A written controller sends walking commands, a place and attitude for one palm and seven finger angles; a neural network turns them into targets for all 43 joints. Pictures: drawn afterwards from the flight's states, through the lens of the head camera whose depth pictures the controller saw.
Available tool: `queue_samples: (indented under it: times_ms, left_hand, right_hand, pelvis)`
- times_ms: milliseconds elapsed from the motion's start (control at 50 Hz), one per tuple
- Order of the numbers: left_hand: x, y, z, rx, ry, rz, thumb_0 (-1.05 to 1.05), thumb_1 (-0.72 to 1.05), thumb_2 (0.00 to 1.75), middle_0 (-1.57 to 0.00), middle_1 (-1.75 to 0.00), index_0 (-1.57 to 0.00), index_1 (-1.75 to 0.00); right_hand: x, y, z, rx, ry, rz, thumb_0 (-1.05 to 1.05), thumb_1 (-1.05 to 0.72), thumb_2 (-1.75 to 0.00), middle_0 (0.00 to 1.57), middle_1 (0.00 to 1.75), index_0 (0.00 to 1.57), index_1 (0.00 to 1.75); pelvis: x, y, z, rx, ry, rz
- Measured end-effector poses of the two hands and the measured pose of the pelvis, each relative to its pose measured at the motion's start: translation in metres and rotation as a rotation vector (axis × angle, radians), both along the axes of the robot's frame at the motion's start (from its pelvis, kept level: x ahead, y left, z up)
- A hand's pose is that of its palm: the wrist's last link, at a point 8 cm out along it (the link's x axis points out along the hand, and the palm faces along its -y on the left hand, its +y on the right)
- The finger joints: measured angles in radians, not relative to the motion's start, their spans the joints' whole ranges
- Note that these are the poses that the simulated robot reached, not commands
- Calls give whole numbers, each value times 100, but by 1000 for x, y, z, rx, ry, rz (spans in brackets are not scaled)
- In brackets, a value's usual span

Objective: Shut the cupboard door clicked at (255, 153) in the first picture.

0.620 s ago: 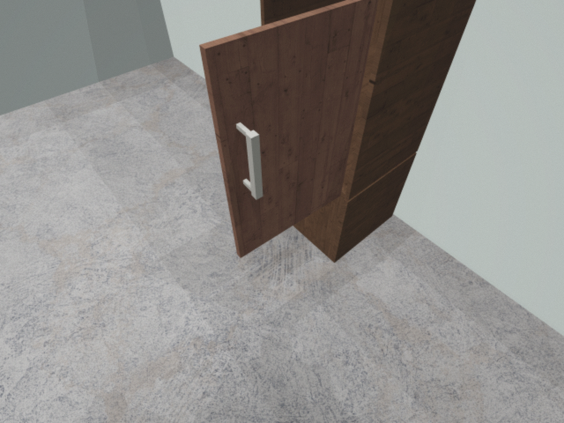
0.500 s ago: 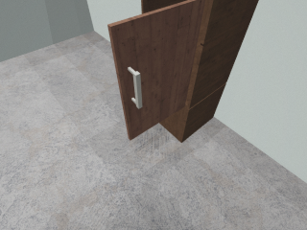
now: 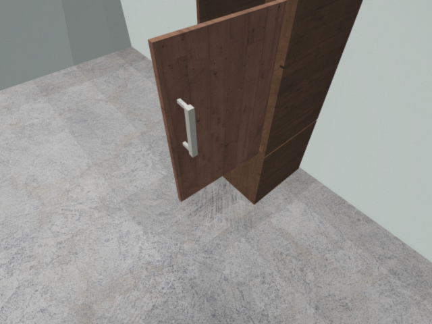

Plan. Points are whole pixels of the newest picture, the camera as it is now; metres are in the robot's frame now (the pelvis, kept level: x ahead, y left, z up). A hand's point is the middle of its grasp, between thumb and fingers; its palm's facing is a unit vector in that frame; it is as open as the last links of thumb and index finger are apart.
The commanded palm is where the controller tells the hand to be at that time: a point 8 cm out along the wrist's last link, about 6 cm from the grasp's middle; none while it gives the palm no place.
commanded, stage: look at it before walking up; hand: left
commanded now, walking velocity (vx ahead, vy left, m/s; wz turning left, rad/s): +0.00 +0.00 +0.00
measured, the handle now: (187, 129) +0.58 +0.11 +0.00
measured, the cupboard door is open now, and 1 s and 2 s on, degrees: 87 87 87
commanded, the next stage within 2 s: walk to a spot facing it in 0.42 s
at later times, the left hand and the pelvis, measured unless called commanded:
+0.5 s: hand out of the picture +0.04 +0.21 -0.17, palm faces +0.00 -0.96 -0.27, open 7.4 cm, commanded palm none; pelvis +0.00 +0.00 +0.00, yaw +0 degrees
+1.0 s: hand out of the picture +0.07 +0.18 -0.18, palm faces -0.13 -0.95 -0.29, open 7.4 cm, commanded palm none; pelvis -0.02 -0.02 -0.03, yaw -12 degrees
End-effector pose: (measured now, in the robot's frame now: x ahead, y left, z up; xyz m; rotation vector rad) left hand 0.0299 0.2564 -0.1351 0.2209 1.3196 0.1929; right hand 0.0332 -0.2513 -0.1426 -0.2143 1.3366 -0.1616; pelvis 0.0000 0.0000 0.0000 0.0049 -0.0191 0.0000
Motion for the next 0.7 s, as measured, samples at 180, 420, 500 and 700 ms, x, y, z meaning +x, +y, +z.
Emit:
queue_samples:
  times_ms: [180, 420, 500, 700]
  left_hand:
    - [1, 1, 1, 2, 7, -5, 1, 91, 90, -20, -30, -20, -30]
    - [2, 1, 0, 2, 13, -6, 1, 91, 90, -20, -30, -20, -30]
    - [3, 1, 0, 1, 14, -8, 1, 91, 90, -20, -30, -20, -30]
    - [3, -3, -6, -10, 47, -24, 1, 91, 90, -20, -30, -20, -30]
  right_hand:
    - [1, -2, 0, -2, 3, -2, 0, -91, -90, 20, 30, 20, 30]
    - [1, -3, 1, -6, 8, -4, 0, -91, -90, 20, 30, 20, 30]
    - [2, -3, 1, -6, 8, -4, 0, -91, -90, 20, 30, 20, 30]
    - [-3, 4, -3, -5, -8, -63, 0, -91, -90, 20, 30, 20, 30]
  pelvis:
    - [2, 0, 0, 1, 1, -2]
    - [4, 0, 0, 1, 2, -4]
    - [5, 0, 1, 1, 3, -5]
    - [2, 2, -4, -2, 10, -62]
